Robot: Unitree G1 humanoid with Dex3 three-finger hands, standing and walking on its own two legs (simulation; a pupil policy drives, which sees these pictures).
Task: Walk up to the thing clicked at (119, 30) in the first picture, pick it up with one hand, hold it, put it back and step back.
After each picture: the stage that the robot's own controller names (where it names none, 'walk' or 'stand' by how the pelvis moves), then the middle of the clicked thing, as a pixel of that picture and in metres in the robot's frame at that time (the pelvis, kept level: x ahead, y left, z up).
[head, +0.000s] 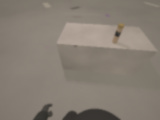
stand; (117, 34) +1.05 -0.25 -0.05
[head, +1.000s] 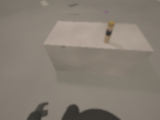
rise first; (108, 33) +0.95 -0.08 -0.02
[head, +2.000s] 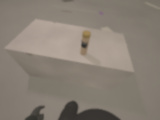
walk; (84, 44) +0.65 +0.15 -0.01
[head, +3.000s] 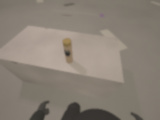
stand; (68, 52) +0.53 +0.26 -0.02
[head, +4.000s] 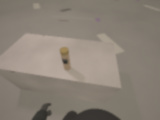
stand; (66, 59) +0.49 +0.26 -0.05
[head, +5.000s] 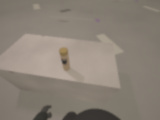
stand; (65, 60) +0.49 +0.27 -0.05
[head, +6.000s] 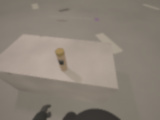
stand; (62, 60) +0.47 +0.29 -0.05
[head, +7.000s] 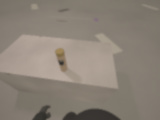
stand; (62, 61) +0.47 +0.30 -0.05
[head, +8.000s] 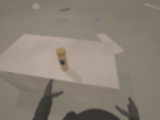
rise first; (63, 60) +0.47 +0.30 -0.05
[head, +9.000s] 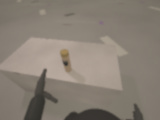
go down; (66, 61) +0.48 +0.29 -0.05
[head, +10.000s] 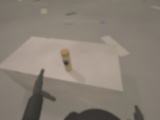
go down; (67, 61) +0.48 +0.29 -0.05
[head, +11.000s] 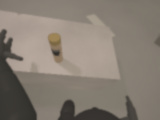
go down; (56, 50) +0.46 +0.26 +0.01
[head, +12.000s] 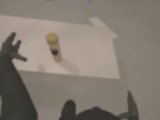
close in; (55, 50) +0.48 +0.27 +0.02
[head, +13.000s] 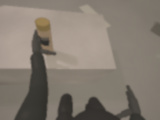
close; (46, 40) +0.51 +0.28 +0.05
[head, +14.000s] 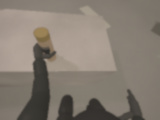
lift; (47, 47) +0.46 +0.26 +0.05
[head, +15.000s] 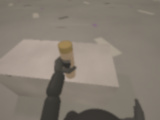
lift; (68, 62) +0.32 +0.17 +0.17
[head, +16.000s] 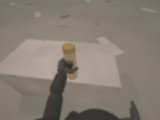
hold; (70, 63) +0.34 +0.16 +0.14
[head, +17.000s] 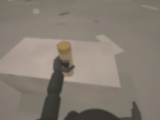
hold; (66, 61) +0.33 +0.18 +0.14
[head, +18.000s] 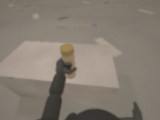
crouch; (69, 63) +0.33 +0.16 +0.14
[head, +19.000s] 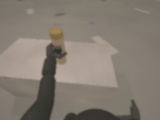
crouch; (59, 48) +0.41 +0.23 +0.18
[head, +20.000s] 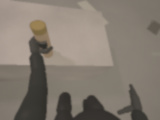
lower; (44, 42) +0.48 +0.27 +0.04
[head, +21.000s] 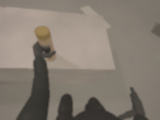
lower; (47, 47) +0.46 +0.26 +0.05
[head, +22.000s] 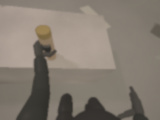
lower; (48, 46) +0.47 +0.26 +0.05
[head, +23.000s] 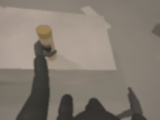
lower; (48, 46) +0.47 +0.26 +0.05
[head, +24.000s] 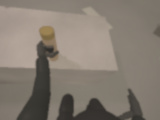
loosen; (51, 46) +0.46 +0.25 +0.05
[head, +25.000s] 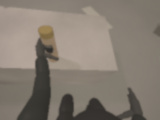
withdraw; (50, 47) +0.46 +0.25 +0.05
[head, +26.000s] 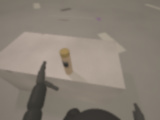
sink last; (67, 62) +0.42 +0.24 +0.00
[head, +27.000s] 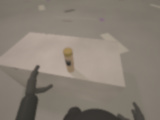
stand; (69, 61) +0.45 +0.25 -0.01
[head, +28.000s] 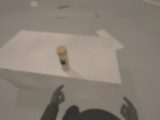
stand; (64, 60) +0.44 +0.26 +0.00
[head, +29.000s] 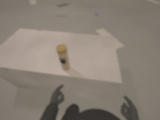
stand; (64, 59) +0.44 +0.25 +0.01
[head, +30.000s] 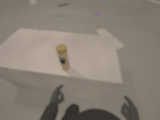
stand; (63, 59) +0.44 +0.26 +0.01
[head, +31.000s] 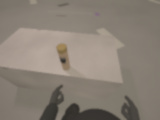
stand; (64, 58) +0.44 +0.25 +0.01
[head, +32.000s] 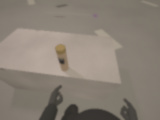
stand; (63, 59) +0.44 +0.25 +0.01
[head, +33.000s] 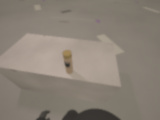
stand; (68, 63) +0.46 +0.24 -0.05
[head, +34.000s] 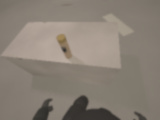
walk; (65, 48) +0.54 +0.30 -0.03
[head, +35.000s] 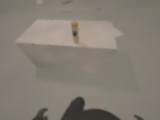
walk; (75, 33) +0.83 +0.30 -0.03
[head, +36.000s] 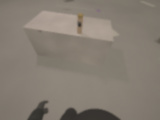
stand; (79, 24) +1.08 +0.26 -0.03
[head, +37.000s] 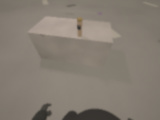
stand; (79, 27) +1.10 +0.27 -0.05
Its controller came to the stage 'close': yes
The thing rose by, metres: 0.22
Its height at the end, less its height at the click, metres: +0.00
